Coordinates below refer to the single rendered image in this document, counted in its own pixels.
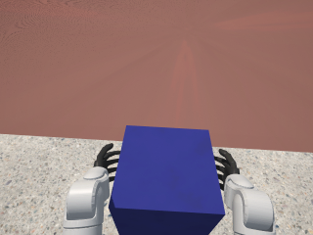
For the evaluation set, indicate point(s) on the carton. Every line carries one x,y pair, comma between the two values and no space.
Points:
166,183

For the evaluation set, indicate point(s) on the left robot forearm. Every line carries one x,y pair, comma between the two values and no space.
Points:
85,203

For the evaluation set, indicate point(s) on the robot right hand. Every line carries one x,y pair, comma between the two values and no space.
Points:
230,166

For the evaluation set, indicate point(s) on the right robot forearm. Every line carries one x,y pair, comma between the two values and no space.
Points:
252,209

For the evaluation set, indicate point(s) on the robot left hand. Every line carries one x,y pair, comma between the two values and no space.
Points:
102,160

